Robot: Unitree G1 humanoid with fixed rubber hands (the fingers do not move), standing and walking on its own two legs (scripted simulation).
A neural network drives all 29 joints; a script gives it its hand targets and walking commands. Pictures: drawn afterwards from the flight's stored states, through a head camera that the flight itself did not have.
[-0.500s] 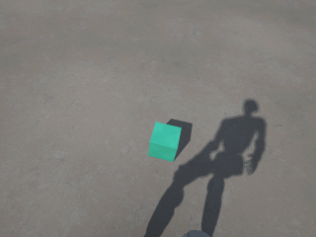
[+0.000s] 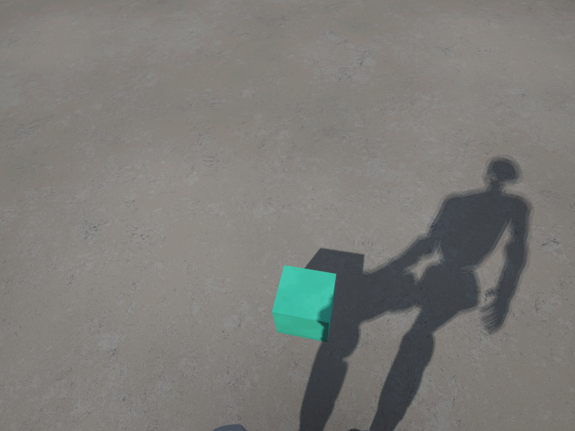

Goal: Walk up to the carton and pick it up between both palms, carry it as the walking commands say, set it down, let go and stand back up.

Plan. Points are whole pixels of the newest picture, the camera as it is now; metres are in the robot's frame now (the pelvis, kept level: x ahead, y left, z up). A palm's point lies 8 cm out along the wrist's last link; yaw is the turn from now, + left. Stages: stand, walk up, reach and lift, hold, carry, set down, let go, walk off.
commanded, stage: walk up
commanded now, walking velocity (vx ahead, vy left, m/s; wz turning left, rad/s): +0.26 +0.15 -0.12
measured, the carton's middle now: (305, 303) +0.58 -0.02 -0.68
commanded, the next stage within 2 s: none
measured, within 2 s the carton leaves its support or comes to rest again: neither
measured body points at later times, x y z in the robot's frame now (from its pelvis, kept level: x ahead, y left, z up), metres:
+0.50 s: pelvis +0.08 +0.04 +0.01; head +0.11 +0.07 +0.45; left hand +0.14 +0.29 -0.16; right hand +0.10 -0.21 -0.13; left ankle +0.09 +0.15 -0.74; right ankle +0.07 -0.10 -0.66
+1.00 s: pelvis +0.08 -0.02 +0.00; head +0.09 -0.03 +0.45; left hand +0.13 +0.21 -0.15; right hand +0.08 -0.26 -0.16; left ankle +0.08 +0.11 -0.74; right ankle +0.10 -0.13 -0.74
